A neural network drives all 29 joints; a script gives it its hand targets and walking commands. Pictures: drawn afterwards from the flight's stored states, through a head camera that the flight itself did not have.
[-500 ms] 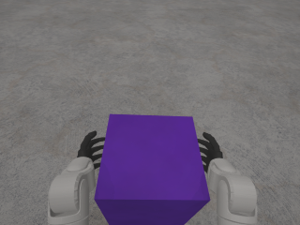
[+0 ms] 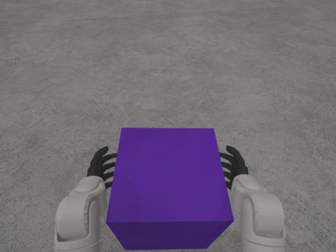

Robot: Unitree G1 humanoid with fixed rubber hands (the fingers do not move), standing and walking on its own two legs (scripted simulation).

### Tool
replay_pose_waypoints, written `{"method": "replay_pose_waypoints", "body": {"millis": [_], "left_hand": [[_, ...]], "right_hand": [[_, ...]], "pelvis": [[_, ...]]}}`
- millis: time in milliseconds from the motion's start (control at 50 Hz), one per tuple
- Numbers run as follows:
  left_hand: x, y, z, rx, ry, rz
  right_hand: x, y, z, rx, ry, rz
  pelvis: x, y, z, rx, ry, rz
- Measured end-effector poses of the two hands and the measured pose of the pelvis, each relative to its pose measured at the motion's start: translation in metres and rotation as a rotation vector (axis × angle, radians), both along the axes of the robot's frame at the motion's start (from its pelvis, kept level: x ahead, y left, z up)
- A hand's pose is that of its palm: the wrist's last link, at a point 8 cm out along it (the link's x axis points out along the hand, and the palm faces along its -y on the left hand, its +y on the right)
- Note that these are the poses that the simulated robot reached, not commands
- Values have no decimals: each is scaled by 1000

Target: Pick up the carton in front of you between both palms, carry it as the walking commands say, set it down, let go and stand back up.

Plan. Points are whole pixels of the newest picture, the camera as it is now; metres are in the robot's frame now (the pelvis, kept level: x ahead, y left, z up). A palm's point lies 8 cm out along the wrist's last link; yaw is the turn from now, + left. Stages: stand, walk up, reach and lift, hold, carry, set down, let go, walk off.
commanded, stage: carry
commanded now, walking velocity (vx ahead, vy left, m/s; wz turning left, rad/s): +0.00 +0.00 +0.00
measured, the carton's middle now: (167, 192) +0.26 +0.00 +0.01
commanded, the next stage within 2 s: hold in 1.48 s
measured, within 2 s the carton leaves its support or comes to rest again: neither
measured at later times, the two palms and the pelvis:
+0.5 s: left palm (98, 178) +0.28 +0.17 +0.04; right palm (222, 178) +0.28 -0.13 +0.04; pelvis +0.01 +0.02 -0.01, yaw +0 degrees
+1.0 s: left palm (94, 184) +0.27 +0.17 +0.04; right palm (220, 183) +0.27 -0.13 +0.04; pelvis -0.02 +0.02 +0.00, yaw +0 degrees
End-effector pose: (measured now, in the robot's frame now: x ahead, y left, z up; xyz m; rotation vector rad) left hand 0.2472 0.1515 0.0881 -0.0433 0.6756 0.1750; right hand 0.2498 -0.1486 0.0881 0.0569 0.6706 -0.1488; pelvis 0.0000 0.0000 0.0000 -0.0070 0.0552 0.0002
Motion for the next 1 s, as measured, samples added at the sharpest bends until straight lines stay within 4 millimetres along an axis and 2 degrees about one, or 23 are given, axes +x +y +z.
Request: {"method": "replay_pose_waypoints", "body": {"millis": [100,220,340,640,1000], "left_hand": [[25,4,1,6,-13,-8],[38,7,-17,9,34,-34],[36,11,-36,26,60,-45],[36,19,-59,66,32,-64],[21,22,-51,61,2,-59]], "right_hand": [[23,4,1,-12,-13,-1],[34,9,-18,-16,33,12],[31,13,-37,-33,60,22],[34,20,-60,-71,30,51],[19,23,-52,-64,0,46]], "pelvis": [[16,5,-3,2,6,0],[23,10,-5,1,4,-1],[19,15,-6,-1,-6,0],[-3,20,-4,1,-27,1],[-20,24,-3,3,-29,2]]}}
